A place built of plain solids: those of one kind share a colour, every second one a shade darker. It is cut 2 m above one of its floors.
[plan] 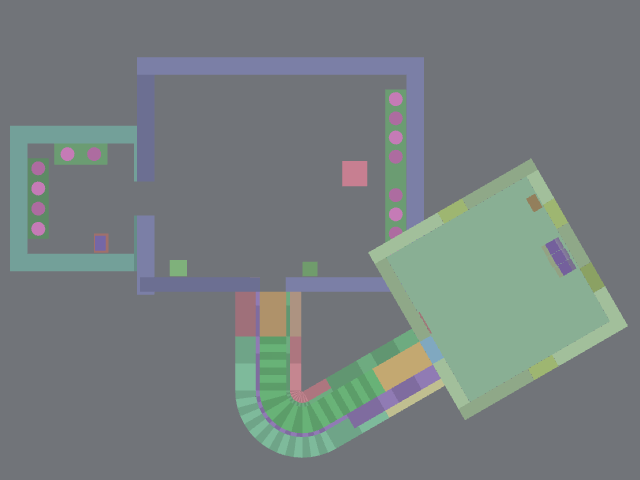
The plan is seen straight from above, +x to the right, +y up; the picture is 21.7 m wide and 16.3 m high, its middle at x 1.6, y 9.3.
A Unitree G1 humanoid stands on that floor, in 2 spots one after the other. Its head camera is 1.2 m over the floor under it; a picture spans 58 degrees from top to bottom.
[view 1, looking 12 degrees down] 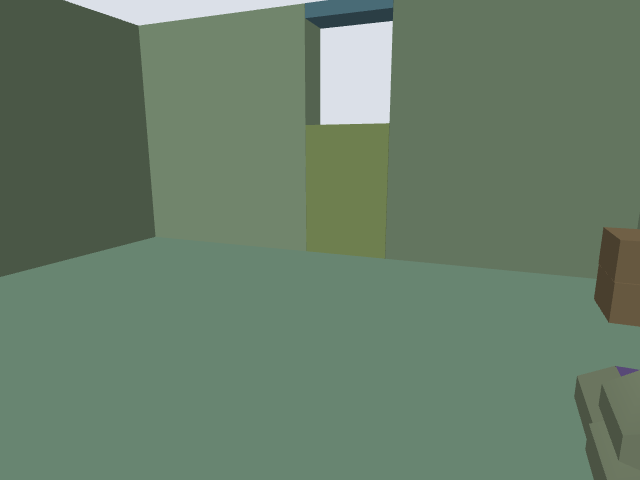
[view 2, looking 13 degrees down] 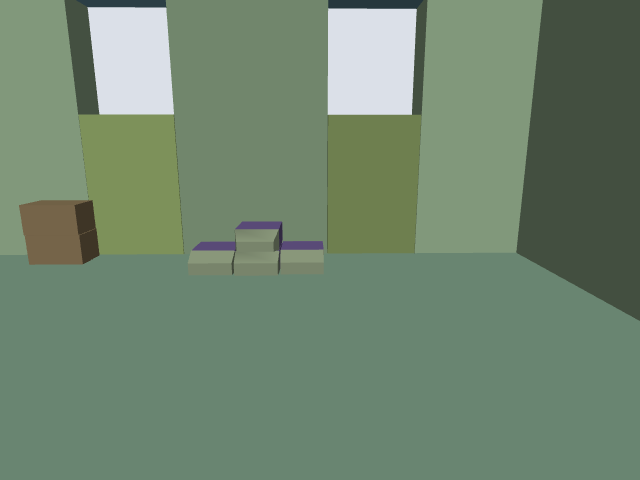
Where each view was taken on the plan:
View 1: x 9.86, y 6.89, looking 142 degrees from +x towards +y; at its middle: wall_yard_under_light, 5.05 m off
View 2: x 6.40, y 6.20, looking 29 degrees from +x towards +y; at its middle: wall_yard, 4.67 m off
